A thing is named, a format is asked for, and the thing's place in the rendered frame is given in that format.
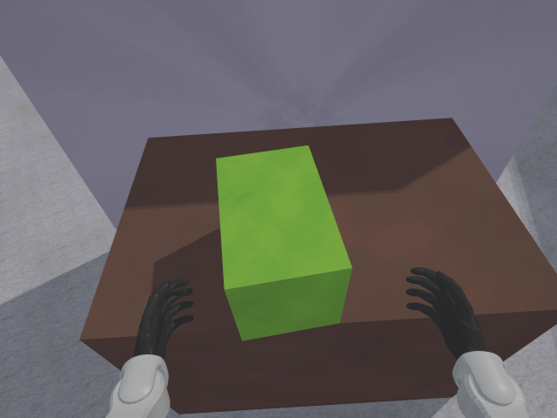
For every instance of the robot left hand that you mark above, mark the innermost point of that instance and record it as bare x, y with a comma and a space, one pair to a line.
156, 328

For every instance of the carton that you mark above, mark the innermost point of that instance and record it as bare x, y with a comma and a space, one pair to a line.
285, 265

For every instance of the robot right hand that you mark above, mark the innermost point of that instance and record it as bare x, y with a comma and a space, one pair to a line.
451, 311

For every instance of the robot left forearm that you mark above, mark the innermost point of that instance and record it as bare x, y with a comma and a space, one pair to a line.
142, 389

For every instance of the robot right forearm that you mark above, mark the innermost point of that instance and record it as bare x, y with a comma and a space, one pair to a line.
485, 388

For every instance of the pedestal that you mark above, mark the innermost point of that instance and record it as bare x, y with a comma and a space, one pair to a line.
404, 194

